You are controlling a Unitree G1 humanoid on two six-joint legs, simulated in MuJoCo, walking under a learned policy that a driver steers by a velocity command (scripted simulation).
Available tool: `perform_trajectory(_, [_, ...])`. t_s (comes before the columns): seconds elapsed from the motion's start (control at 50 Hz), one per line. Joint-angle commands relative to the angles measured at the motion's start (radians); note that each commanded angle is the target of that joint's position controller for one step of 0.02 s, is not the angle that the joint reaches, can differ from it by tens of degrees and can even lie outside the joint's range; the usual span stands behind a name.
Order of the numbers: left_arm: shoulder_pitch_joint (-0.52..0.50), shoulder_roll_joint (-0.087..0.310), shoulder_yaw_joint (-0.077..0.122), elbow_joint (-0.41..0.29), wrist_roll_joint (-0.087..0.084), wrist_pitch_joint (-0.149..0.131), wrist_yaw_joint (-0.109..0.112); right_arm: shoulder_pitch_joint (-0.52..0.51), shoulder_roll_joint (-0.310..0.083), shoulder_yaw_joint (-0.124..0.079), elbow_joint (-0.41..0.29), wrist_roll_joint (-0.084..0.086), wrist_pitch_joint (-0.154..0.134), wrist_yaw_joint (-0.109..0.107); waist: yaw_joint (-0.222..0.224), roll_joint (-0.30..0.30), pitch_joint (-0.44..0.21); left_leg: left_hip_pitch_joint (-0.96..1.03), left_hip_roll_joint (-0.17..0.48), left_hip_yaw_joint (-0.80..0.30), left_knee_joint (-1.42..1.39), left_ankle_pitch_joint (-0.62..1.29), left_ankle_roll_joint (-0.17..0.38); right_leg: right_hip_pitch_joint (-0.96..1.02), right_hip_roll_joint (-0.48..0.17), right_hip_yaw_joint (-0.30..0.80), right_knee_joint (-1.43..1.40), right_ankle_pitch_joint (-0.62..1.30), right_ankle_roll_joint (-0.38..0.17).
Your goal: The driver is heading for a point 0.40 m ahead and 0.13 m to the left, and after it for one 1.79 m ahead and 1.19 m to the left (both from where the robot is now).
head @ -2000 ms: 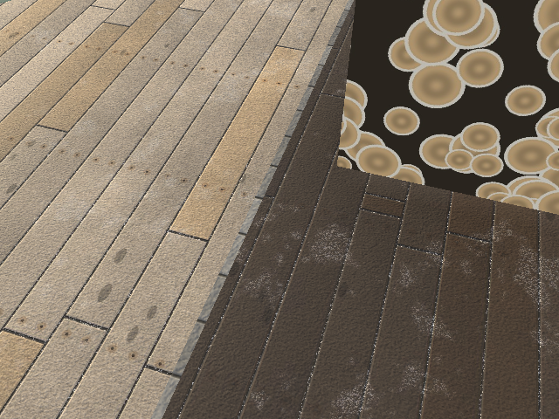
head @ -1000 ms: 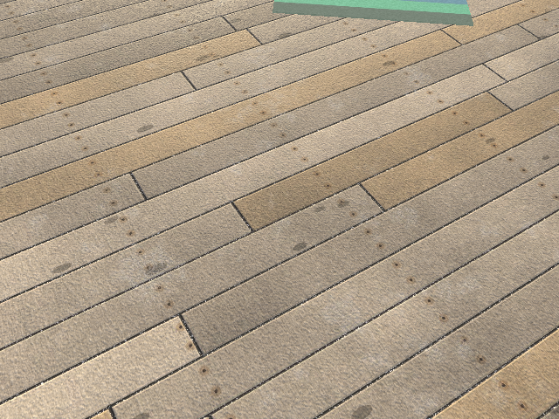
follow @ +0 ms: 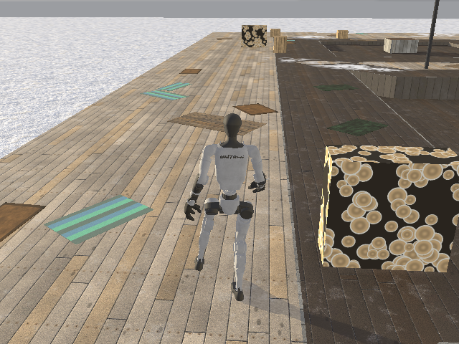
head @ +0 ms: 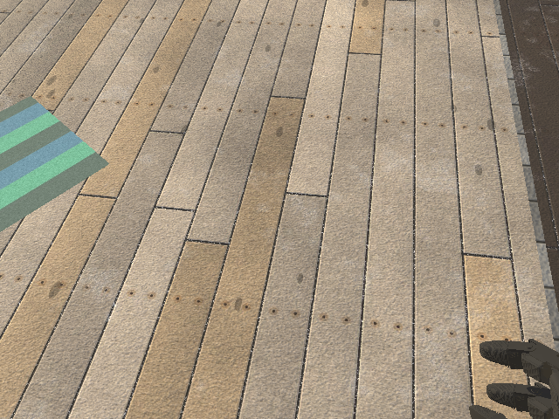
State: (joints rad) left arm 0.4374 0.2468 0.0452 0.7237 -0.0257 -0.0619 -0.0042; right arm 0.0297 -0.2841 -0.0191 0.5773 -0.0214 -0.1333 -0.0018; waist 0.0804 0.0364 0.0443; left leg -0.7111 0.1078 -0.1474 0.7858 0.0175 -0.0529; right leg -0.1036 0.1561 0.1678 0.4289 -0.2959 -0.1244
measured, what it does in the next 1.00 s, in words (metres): walks ahead, turning left: left foot, then right foot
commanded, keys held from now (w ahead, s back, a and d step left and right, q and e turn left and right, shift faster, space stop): w+shift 0.10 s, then w+q+shift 0.90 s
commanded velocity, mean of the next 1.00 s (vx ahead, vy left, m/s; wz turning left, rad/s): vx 1.00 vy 0.00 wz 0.50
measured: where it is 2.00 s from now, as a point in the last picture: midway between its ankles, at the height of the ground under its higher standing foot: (120, 149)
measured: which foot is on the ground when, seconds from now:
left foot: up 0.00-0.14, down 0.16-0.60, up 0.62-1.00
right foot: down 0.00-0.18, up 0.20-0.58, down 0.60-1.00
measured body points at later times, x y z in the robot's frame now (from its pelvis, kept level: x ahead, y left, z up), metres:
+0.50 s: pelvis +0.43 +0.08 +0.00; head +0.44 +0.08 +0.45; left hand +0.70 +0.29 -0.03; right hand +0.37 -0.18 -0.12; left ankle +0.32 +0.18 -0.74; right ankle +0.65 -0.07 -0.69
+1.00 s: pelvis +0.84 +0.17 -0.04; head +0.85 +0.20 +0.41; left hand +0.66 +0.40 -0.17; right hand +1.19 +0.11 -0.08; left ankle +0.98 +0.36 -0.71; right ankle +0.69 -0.07 -0.73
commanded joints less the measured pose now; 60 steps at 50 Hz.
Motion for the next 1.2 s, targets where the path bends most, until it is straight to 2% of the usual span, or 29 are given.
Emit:
perform_trajectory(0.02, [-0.048,0.154,0.044,-0.053,-0.016,-0.024,0.013,-0.094,-0.047,-0.015,-0.077,0.023,-0.013,0.012,0.014,-0.110,0.024,0.343,-0.077,0.113,-0.187,0.218,-0.012,-0.322,-0.169,0.135,-0.185,0.050,-0.117])
perform_trajectory(0.1, [-0.022,0.165,0.050,-0.009,-0.008,-0.010,0.019,-0.073,-0.123,-0.050,-0.082,0.047,-0.019,0.019,-0.011,-0.154,0.032,0.256,-0.057,0.087,-0.272,0.059,0.036,-0.012,-0.281,0.212,-0.078,0.237,-0.091])
perform_trajectory(0.14, [-0.067,0.188,0.051,-0.011,0.034,0.001,0.002,0.172,-0.183,-0.089,-0.035,0.056,-0.013,0.008,-0.145,-0.175,-0.117,0.467,-0.103,0.171,-0.242,-0.083,0.106,0.074,-0.265,0.147,0.187,0.758,-0.062])
perform_trajectory(0.16, [-0.122,0.153,0.031,-0.038,0.055,0.001,-0.003,0.425,-0.203,-0.091,0.013,0.050,-0.002,0.002,-0.269,-0.149,-0.273,0.796,-0.029,0.089,-0.145,-0.175,0.155,-0.100,-0.235,0.101,0.514,0.749,-0.033])
perform_trajectory(0.18, [0.088,0.016,-0.002,-0.039,0.007,-0.019,-0.009,0.523,-0.300,-0.110,0.066,0.019,0.002,0.016,-0.164,0.331,-0.437,1.139,0.189,-0.485,-0.323,-0.590,0.365,-0.464,-0.058,0.006,0.972,0.167,0.055])
perform_trajectory(0.2, [0.069,0.054,-0.016,-0.026,-0.022,-0.033,-0.009,0.552,-0.203,-0.090,0.091,0.030,-0.002,0.035,-0.181,0.398,-0.382,1.151,0.222,-0.833,-0.555,-0.886,0.361,-0.655,-0.068,0.007,1.029,-0.153,0.043])
perform_trajectory(0.24, [-0.244,0.130,-0.010,-0.093,0.001,-0.062,-0.014,0.430,-0.123,-0.068,0.072,0.024,0.016,0.033,-0.195,0.013,-0.096,0.868,0.154,-0.596,-0.551,-0.657,0.302,-0.710,-0.159,-0.035,0.970,-0.055,0.012])
perform_trajectory(0.26, [-0.294,0.109,-0.013,-0.118,0.021,-0.078,-0.016,0.400,-0.129,-0.067,0.070,0.018,0.018,0.039,-0.159,-0.038,-0.043,0.758,0.116,-0.518,-0.554,-0.527,0.313,-0.687,-0.178,-0.034,0.880,-0.037,0.016])
perform_trajectory(0.34, [-0.277,0.087,-0.011,-0.113,0.039,-0.080,-0.015,0.366,-0.073,-0.047,0.090,0.044,0.020,0.030,-0.067,0.026,0.007,0.571,0.023,-0.344,-0.603,-0.334,0.327,-0.570,-0.221,-0.051,0.589,0.000,0.076])
perform_trajectory(0.44, [-0.507,0.050,-0.029,-0.182,0.039,-0.097,-0.028,0.403,-0.121,-0.064,0.110,0.059,0.030,-0.003,-0.130,0.030,0.062,0.322,-0.028,-0.227,-0.644,-0.239,0.289,-0.330,-0.149,-0.104,0.213,0.364,0.145])
perform_trajectory(0.52, [-0.565,0.109,0.004,-0.202,0.008,-0.100,-0.019,0.463,-0.103,-0.064,0.145,0.078,0.044,-0.010,-0.146,0.058,0.048,0.435,-0.006,-0.280,-0.577,-0.240,0.241,-0.222,-0.133,-0.063,0.068,0.386,0.156])
perform_trajectory(0.56, [-0.499,0.152,0.032,-0.195,0.000,-0.106,-0.010,0.466,-0.110,-0.069,0.154,0.072,0.059,-0.012,-0.097,0.081,0.000,0.517,-0.010,-0.286,-0.442,0.002,0.213,-0.138,-0.120,-0.084,0.038,0.264,0.130])
perform_trajectory(0.6, [-0.131,0.225,0.070,-0.142,-0.003,-0.098,0.013,0.383,-0.097,-0.059,0.103,0.031,0.068,-0.002,0.100,0.057,-0.280,0.361,-0.082,-0.194,0.032,0.107,0.152,0.330,-0.266,0.004,0.115,0.117,0.053])
perform_trajectory(0.62, [0.032,0.308,0.085,-0.105,0.020,-0.080,0.011,0.520,0.042,-0.015,0.076,0.063,0.053,0.000,0.058,-0.308,-0.502,0.001,-0.195,-0.080,0.428,-0.380,0.097,0.736,-0.552,0.524,0.026,-0.286,-0.117])
perform_trajectory(0.64, [0.016,0.256,0.075,-0.092,0.014,-0.072,-0.003,0.528,0.008,-0.006,0.067,0.104,0.053,-0.011,0.045,-0.437,-0.475,-0.162,-0.117,-0.042,0.609,-0.526,0.105,0.698,-0.608,0.770,-0.111,-0.557,-0.122])
perform_trajectory(0.66, [-0.041,0.177,0.060,-0.099,0.012,-0.065,0.005,0.403,-0.060,-0.024,0.066,0.098,0.058,-0.018,0.071,-0.318,-0.276,-0.239,-0.074,-0.002,0.661,-0.443,0.107,0.550,-0.560,0.615,-0.135,-0.471,-0.079])
perform_trajectory(0.7, [-0.096,0.129,0.045,-0.060,0.037,-0.050,0.008,0.249,-0.069,-0.032,0.035,0.048,0.063,-0.009,0.039,-0.083,-0.078,-0.186,-0.003,0.041,0.604,-0.345,0.112,0.265,-0.486,0.314,-0.153,-0.103,-0.047])
perform_trajectory(0.76, [-0.186,0.064,0.030,-0.020,0.037,-0.054,-0.001,0.232,0.001,-0.027,-0.003,0.074,0.103,0.017,-0.055,-0.130,0.013,-0.122,0.073,0.034,0.549,-0.342,0.115,0.051,-0.440,0.079,-0.220,0.063,-0.025])
perform_trajectory(0.8, [-0.225,0.090,0.037,-0.005,0.025,-0.060,-0.002,0.203,0.006,-0.020,-0.030,0.065,0.116,0.025,-0.089,-0.114,0.053,-0.151,0.092,0.038,0.515,-0.282,0.097,-0.008,-0.446,-0.034,-0.255,0.195,-0.029])
perform_trajectory(0.92, [-0.201,0.224,0.059,0.025,0.027,-0.069,0.012,0.025,-0.030,-0.017,-0.073,0.050,0.096,0.069,-0.062,-0.021,0.114,0.024,0.026,0.188,0.092,0.097,0.127,-0.023,-0.369,-0.352,-0.319,0.417,0.042])
perform_trajectory(0.96, [-0.159,0.272,0.066,0.034,0.030,-0.054,0.012,0.004,-0.087,-0.037,-0.080,0.056,0.088,0.082,-0.074,-0.059,0.080,0.131,-0.070,0.293,0.009,0.058,0.163,0.088,-0.365,-0.395,-0.227,0.875,0.066])
perform_trajectory(1.02, [-0.179,0.350,0.085,0.005,0.023,-0.018,0.019,0.361,-0.228,-0.110,-0.008,0.073,0.106,0.074,-0.297,-0.162,-0.142,0.592,-0.191,0.334,0.018,-0.132,0.240,0.072,-0.409,-0.386,0.309,1.430,0.062])
perform_trajectory(1.04, [-0.194,0.302,0.070,-0.006,0.020,-0.029,0.019,0.566,-0.282,-0.142,0.061,0.077,0.122,0.054,-0.380,-0.070,-0.205,0.947,-0.163,0.217,-0.056,-0.089,0.287,-0.186,-0.337,-0.374,0.676,1.025,0.099])
perform_trajectory(1.06, [-0.099,0.091,0.008,-0.050,0.050,-0.063,0.005,0.492,-0.345,-0.136,0.057,0.067,0.124,0.043,-0.201,0.351,-0.183,1.113,-0.014,-0.181,-0.145,-0.087,0.401,-0.541,-0.111,-0.298,1.134,-0.232,0.142])
perform_trajectory(1.08, [-0.062,0.140,-0.007,-0.117,0.010,-0.108,-0.007,0.446,-0.310,-0.117,-0.014,0.036,0.096,0.046,-0.165,0.322,-0.463,1.255,0.163,-0.730,-0.416,-0.614,0.563,-0.717,-0.087,-0.030,1.241,-0.253,0.113])
perform_trajectory(1.1, [-0.233,0.237,0.011,-0.133,-0.013,-0.128,-0.008,0.455,-0.237,-0.111,-0.015,0.035,0.078,0.045,-0.231,0.114,-0.345,1.135,0.149,-0.756,-0.536,-0.729,0.470,-0.743,-0.144,0.002,1.140,-0.128,0.075])
perform_trajectory(1.12, [-0.290,0.211,0.007,-0.157,-0.019,-0.132,0.000,0.422,-0.230,-0.107,-0.001,0.031,0.059,0.048,-0.177,-0.038,-0.187,0.959,0.131,-0.711,-0.561,-0.674,0.435,-0.744,-0.166,-0.013,1.038,-0.079,0.070])
perform_trajectory(1.14, [-0.286,0.184,0.000,-0.137,0.006,-0.126,0.009,0.354,-0.211,-0.099,-0.004,0.031,0.044,0.050,-0.119,-0.148,-0.119,0.790,0.099,-0.627,-0.543,-0.546,0.415,-0.666,-0.205,-0.003,0.950,-0.049,0.081])
perform_trajectory(1.2, [-0.224,0.180,0.013,-0.112,0.029,-0.079,0.007,0.247,-0.150,-0.078,-0.010,0.026,0.040,0.034,-0.025,-0.085,-0.016,0.486,-0.005,-0.415,-0.562,-0.374,0.408,-0.523,-0.246,0.006,0.769,-0.032,0.133])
